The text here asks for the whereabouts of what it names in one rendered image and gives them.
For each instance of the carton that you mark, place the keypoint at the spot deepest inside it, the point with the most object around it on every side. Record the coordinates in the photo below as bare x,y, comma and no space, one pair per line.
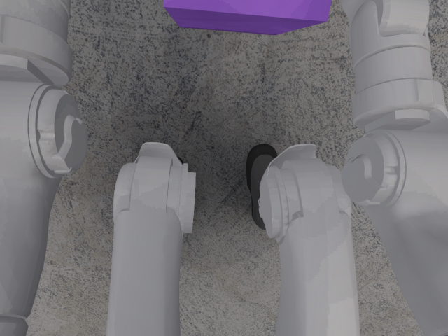
270,17

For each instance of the right robot forearm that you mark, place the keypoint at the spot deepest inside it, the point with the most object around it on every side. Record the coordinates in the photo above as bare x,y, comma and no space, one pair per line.
391,58

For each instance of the left robot thigh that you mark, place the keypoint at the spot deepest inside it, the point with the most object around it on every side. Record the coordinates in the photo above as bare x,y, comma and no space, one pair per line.
147,245

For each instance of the left robot forearm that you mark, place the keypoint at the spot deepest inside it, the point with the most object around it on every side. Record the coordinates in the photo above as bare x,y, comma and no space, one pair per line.
33,41

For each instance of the right robot upper arm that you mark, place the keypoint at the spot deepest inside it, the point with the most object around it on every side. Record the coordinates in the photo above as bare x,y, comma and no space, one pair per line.
400,177

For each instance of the left robot upper arm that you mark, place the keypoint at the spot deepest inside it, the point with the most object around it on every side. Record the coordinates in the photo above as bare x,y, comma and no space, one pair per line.
42,138

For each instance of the left robot shin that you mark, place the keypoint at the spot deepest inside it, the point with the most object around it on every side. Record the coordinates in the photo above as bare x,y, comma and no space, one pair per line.
124,183

